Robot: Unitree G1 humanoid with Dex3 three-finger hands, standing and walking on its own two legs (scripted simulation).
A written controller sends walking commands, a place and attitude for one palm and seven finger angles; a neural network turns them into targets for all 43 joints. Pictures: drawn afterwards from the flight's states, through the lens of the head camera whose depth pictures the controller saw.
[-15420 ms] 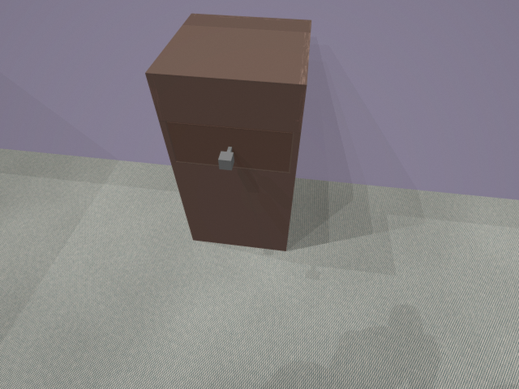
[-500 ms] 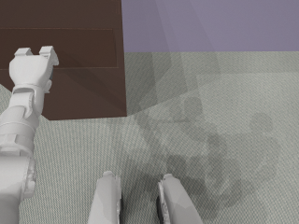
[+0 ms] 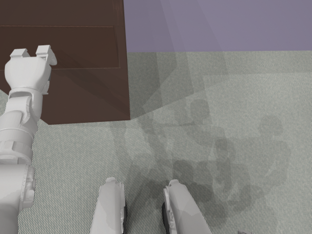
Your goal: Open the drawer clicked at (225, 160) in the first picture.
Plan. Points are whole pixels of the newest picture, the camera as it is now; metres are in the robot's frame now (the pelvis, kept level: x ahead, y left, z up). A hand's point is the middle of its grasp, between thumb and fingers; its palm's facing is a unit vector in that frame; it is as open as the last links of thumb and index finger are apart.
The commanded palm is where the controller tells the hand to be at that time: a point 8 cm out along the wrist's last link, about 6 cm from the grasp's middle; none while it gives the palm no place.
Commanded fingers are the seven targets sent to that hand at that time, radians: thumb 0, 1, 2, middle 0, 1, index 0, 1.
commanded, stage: pull the drawer open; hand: left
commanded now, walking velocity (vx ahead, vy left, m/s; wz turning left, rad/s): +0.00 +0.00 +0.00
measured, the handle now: (40, 63) +0.54 +0.29 -0.02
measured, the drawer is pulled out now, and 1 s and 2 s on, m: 0.00 0.09 0.18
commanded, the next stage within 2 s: none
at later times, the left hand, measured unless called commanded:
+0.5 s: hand (39, 100) +0.45 +0.28 -0.03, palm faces -0.05 -0.04 -1.00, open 7.7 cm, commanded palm +0.43 +0.26 +0.02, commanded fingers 0.00 0.90 0.90 -0.40 -1.35 -0.40 -1.35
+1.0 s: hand (37, 117) +0.40 +0.28 -0.03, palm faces -0.04 -0.05 -1.00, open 7.6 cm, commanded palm +0.38 +0.27 +0.02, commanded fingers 0.00 0.90 0.90 -0.40 -1.35 -0.40 -1.35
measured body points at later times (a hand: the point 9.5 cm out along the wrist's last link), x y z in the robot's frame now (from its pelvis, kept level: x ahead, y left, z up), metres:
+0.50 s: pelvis +0.03 +0.01 +0.02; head +0.19 +0.02 +0.44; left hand +0.44 +0.28 +0.02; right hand +0.10 -0.26 -0.11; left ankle +0.06 +0.11 -0.57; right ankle +0.03 -0.13 -0.57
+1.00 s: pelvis +0.02 +0.00 +0.03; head +0.17 +0.02 +0.46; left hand +0.40 +0.28 +0.02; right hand +0.13 -0.26 -0.11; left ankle +0.06 +0.11 -0.57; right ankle +0.03 -0.13 -0.57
